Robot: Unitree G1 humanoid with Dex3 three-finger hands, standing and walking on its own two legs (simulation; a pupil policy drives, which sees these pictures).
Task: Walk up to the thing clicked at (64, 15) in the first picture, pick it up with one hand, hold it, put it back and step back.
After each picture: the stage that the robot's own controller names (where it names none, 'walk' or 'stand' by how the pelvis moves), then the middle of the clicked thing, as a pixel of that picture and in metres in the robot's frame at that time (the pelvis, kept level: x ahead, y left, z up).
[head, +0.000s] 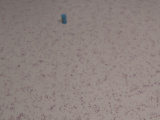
stand; (64, 19) +1.80 +0.24 -0.72
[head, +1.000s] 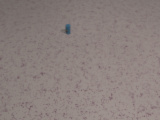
walk; (68, 29) +1.66 +0.17 -0.70
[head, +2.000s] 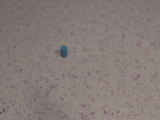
walk; (63, 51) +1.07 +0.16 -0.71
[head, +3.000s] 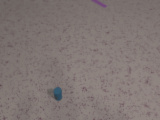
walk; (58, 94) +0.65 +0.18 -0.71
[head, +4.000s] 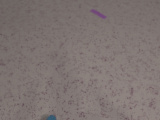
walk; out of the picture +0.45 +0.20 -0.71
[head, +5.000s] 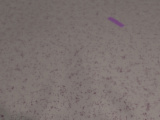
stand; out of the picture +0.39 +0.17 -0.72
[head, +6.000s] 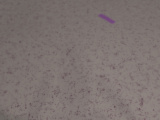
stand; out of the picture +0.37 +0.20 -0.72
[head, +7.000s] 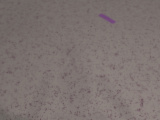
stand; out of the picture +0.37 +0.20 -0.73
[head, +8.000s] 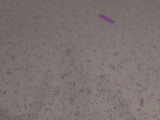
stand; out of the picture +0.37 +0.20 -0.73
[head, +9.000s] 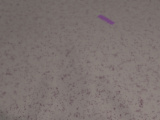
go down; out of the picture +0.36 +0.20 -0.73
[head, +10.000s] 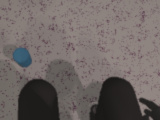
go down; (23, 58) +0.43 +0.23 -0.34
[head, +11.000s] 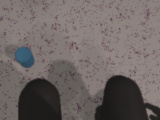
approach; (25, 58) +0.44 +0.23 -0.31
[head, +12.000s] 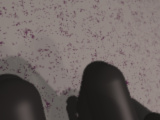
close in; out of the picture +0.42 +0.26 -0.22
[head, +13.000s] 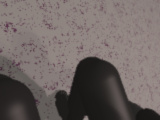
close; out of the picture +0.42 +0.28 -0.22
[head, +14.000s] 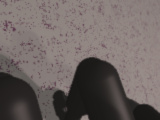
lift; out of the picture +0.40 +0.26 -0.23
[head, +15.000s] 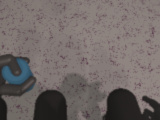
lift; (20, 77) +0.33 +0.21 -0.04
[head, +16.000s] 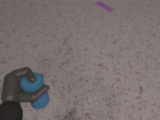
hold; (36, 91) +0.32 +0.17 +0.00
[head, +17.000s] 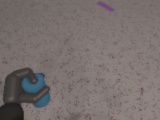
hold; (37, 91) +0.32 +0.17 +0.00
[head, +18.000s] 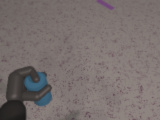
hold; (39, 89) +0.33 +0.16 -0.01
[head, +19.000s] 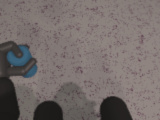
crouch; (23, 62) +0.41 +0.20 -0.08
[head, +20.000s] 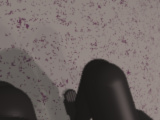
lower; out of the picture +0.43 +0.27 -0.23
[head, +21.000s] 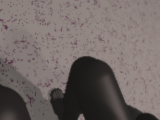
lower; out of the picture +0.43 +0.29 -0.23
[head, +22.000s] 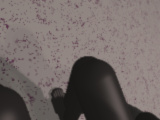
lower; out of the picture +0.43 +0.29 -0.23
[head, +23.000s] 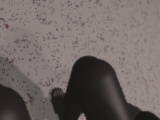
lower; out of the picture +0.44 +0.29 -0.23
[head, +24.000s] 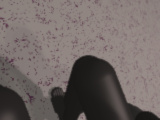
loosen; out of the picture +0.44 +0.28 -0.23
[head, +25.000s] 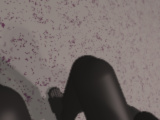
withdraw; out of the picture +0.43 +0.27 -0.24
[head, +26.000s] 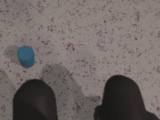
walk; (26, 57) +0.45 +0.22 -0.29
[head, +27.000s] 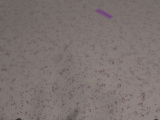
stand; out of the picture +0.38 +0.16 -0.65
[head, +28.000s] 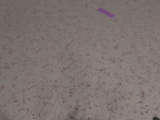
stand; out of the picture +0.40 +0.18 -0.66
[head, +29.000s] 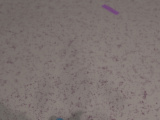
stand; out of the picture +0.39 +0.18 -0.68
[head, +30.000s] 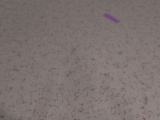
walk; out of the picture +0.40 +0.18 -0.72
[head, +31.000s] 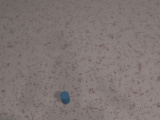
walk; (65, 98) +0.52 +0.16 -0.71
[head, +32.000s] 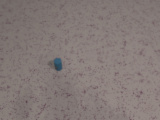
walk; (58, 64) +0.83 +0.17 -0.70
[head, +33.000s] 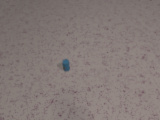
stand; (66, 65) +1.00 +0.19 -0.70
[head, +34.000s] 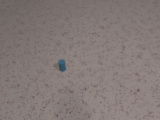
stand; (62, 65) +1.00 +0.21 -0.73
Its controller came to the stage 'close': yes
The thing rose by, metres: 0.72
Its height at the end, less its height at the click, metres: +0.00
